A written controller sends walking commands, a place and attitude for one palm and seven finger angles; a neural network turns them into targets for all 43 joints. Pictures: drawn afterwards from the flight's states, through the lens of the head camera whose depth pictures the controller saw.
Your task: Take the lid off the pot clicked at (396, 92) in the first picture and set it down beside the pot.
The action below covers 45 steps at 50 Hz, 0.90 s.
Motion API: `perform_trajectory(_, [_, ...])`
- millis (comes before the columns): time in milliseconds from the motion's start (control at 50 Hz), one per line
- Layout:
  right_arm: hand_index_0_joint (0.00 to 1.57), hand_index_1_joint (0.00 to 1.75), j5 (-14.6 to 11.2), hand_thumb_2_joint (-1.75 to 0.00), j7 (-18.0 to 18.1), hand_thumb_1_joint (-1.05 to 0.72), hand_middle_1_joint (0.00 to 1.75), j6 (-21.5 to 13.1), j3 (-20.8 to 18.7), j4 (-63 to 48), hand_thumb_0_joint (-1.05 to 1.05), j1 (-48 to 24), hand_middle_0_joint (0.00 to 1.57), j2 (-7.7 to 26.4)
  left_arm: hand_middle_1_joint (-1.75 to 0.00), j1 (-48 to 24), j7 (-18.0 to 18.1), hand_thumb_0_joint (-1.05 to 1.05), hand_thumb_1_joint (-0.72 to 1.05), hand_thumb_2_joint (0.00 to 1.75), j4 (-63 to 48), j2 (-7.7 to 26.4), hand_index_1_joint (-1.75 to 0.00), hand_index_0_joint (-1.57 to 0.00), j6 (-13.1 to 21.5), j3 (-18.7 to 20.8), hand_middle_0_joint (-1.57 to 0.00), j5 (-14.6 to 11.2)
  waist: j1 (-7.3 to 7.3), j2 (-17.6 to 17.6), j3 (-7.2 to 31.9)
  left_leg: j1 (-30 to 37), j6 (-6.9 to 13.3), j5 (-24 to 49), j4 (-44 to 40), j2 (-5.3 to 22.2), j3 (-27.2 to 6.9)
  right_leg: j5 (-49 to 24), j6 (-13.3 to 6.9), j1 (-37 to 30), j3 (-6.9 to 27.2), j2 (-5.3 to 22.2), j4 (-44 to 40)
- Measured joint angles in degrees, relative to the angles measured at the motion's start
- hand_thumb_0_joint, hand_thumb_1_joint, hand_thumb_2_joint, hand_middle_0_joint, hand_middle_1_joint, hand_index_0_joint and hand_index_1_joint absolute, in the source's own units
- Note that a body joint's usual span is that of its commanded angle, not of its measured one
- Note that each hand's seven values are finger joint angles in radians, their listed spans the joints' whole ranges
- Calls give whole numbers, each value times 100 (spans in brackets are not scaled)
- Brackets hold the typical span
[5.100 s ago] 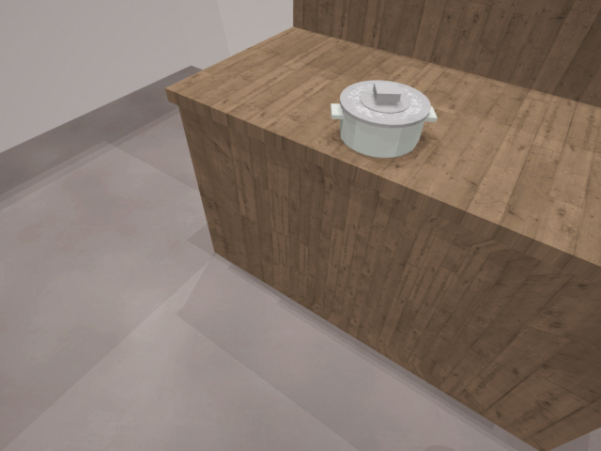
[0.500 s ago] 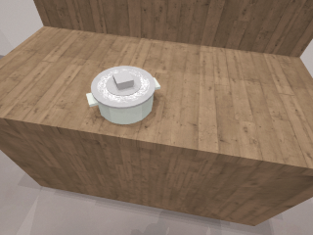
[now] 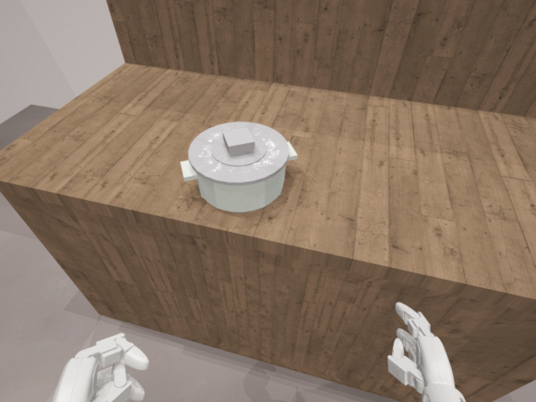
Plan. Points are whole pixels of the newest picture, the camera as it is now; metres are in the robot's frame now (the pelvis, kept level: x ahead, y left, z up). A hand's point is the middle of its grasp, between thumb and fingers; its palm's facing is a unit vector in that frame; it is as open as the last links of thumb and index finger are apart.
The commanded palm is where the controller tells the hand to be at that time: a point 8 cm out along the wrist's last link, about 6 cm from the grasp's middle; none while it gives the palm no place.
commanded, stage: lift the closed hand beside the body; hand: left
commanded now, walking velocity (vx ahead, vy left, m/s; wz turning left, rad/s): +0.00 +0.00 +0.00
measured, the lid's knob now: (238, 140) +0.55 +0.13 +0.10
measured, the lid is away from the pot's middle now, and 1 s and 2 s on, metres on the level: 0.00 0.00 0.00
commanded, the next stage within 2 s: raise the hand higher, near the body in 0.06 s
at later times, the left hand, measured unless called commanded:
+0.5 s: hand (100, 345) +0.16 +0.24 +0.06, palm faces +0.25 -0.86 -0.44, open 3.1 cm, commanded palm +0.11 +0.27 +0.10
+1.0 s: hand (98, 294) +0.19 +0.23 +0.13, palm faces +0.31 -0.85 -0.43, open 3.1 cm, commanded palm +0.15 +0.27 +0.16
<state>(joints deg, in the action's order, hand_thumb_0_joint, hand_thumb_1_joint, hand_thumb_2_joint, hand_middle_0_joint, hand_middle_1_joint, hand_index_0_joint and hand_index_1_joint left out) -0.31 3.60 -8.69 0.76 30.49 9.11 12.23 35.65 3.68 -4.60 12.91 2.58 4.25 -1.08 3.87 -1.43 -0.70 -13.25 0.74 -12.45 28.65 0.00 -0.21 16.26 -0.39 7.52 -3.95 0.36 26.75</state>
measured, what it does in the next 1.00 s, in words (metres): stands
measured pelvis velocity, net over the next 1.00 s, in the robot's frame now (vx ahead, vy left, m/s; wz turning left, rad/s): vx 0.02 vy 0.00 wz -0.02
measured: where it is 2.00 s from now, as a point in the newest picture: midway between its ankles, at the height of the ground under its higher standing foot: outside the picture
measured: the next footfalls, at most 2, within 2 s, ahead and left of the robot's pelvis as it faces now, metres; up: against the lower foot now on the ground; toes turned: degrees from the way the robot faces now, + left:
none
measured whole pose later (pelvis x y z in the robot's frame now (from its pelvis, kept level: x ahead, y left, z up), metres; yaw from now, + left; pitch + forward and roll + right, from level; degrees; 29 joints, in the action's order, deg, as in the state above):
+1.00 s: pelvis +0.02 +0.00 +0.00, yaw -1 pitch -4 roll +0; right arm -0.3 3.6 -7.2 0.8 34.4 10.8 11.2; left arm 34.9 4.2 -25.3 18.3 5.9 13.9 -1.8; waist 4.0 -3.4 -1.4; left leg -8.4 0.8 -13.2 25.5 0.1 1.2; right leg 16.3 -0.2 3.0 -2.5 0.3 23.2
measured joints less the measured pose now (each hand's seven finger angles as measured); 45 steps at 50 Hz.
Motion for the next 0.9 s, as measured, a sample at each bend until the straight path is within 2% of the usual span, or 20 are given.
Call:
perform_trajectory(100, [20,30,16,-90,38,-90,30,47,56,238,1,189,20,-108,-139,148,22,1,90,90,-351,117,-139,-119,-35,189,-119,0,-5,-69,-37,113,-10,-28,-44,11,3,8,-9,-122,5,-13,-74])
perform_trajectory(240, [20,30,1,-90,38,-90,30,64,18,515,2,360,20,-165,-147,358,35,1,90,90,-737,281,-147,-127,24,475,-127,23,-74,-150,-49,246,-11,-42,-153,11,68,22,-5,-212,70,-9,-141])
perform_trajectory(380, [20,30,-20,-90,65,-90,30,25,-105,581,2,322,20,-83,-150,480,24,1,90,90,-1031,376,-149,-129,118,593,-129,42,-82,-178,-53,314,-5,-54,-223,13,115,24,3,-257,117,-8,-198])
perform_trajectory(540, [20,29,-38,-90,80,-90,30,11,-187,473,2,146,20,-14,-150,496,25,1,89,90,-1363,434,-150,-130,198,707,-130,32,-28,-164,-28,392,-3,-70,-270,13,125,19,9,-348,126,-10,-280])
perform_trajectory(740, [20,29,-23,-90,38,-90,30,56,-92,322,1,35,20,-79,-150,289,23,1,89,90,-1732,459,-150,-130,271,786,-130,-7,40,-161,-30,457,0,-74,-303,2,115,14,16,-428,115,-1,-336])
perform_trajectory(900, [20,30,-6,-90,9,-90,30,126,-3,342,1,101,20,-127,-150,68,36,1,89,90,-1943,504,-150,-130,304,890,-130,-47,36,-185,-59,479,3,-75,-314,3,125,4,20,-450,125,-2,-356])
